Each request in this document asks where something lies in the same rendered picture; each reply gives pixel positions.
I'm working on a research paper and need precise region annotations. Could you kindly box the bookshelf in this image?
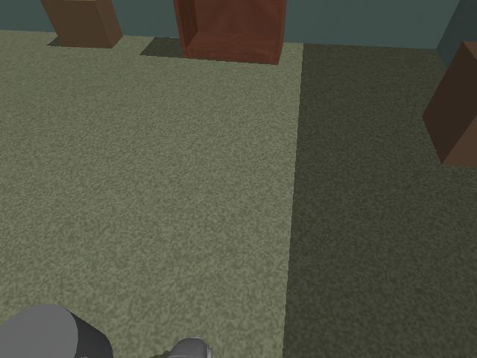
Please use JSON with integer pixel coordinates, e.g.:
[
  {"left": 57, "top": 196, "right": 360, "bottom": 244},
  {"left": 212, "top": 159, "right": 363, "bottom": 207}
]
[{"left": 173, "top": 0, "right": 287, "bottom": 65}]

